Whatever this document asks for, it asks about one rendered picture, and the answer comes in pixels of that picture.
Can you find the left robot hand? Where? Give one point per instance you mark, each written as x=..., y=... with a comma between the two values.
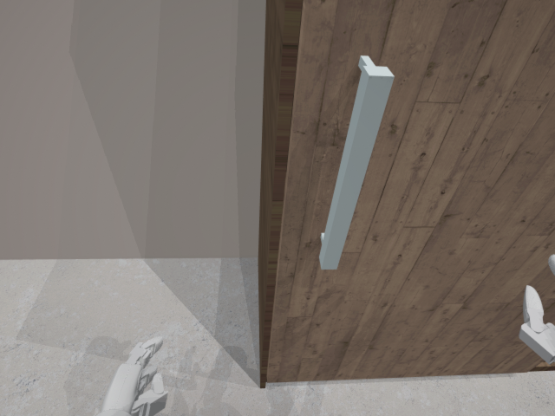
x=125, y=391

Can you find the handle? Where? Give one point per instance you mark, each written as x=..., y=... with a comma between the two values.
x=371, y=99

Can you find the right robot hand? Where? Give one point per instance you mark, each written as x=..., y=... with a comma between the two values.
x=535, y=334

